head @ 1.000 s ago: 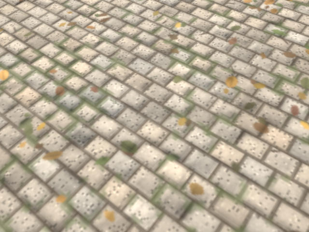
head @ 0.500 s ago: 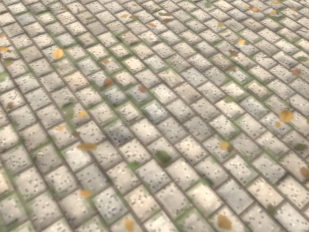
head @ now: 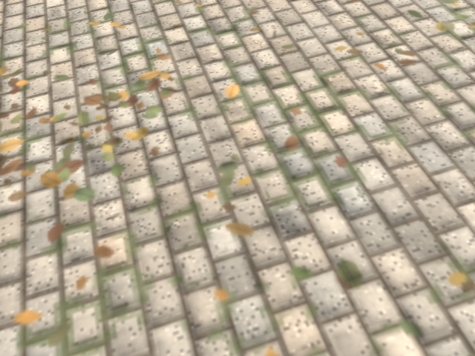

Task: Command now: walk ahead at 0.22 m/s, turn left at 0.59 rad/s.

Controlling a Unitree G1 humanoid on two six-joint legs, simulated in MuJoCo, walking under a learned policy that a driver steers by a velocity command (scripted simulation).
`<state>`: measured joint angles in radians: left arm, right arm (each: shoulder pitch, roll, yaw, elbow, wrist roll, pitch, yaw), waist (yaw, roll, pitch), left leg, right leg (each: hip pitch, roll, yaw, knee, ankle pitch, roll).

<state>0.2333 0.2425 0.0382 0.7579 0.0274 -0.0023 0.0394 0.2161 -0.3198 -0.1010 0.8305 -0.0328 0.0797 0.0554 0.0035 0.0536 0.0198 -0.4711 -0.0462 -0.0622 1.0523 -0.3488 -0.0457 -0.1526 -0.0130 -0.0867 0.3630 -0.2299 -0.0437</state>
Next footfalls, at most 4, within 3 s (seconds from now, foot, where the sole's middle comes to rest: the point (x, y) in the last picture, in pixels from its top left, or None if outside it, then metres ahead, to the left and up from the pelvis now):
0.30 left None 0.12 0.15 -0.78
0.80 right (225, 351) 0.51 0.13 -0.78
1.32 left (132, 293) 0.69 0.42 -0.78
1.86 right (163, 203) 1.04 0.36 -0.78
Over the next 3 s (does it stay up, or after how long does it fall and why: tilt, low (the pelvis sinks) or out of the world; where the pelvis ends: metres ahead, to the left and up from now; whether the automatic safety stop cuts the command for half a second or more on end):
stays up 1.32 0.52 -0.01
